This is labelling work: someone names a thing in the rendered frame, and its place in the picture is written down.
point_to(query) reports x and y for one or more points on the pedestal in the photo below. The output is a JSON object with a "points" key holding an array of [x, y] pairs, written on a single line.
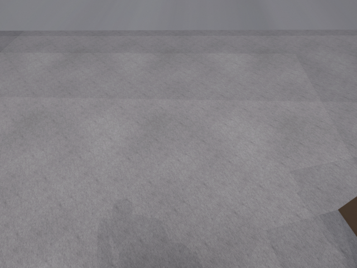
{"points": [[349, 212]]}

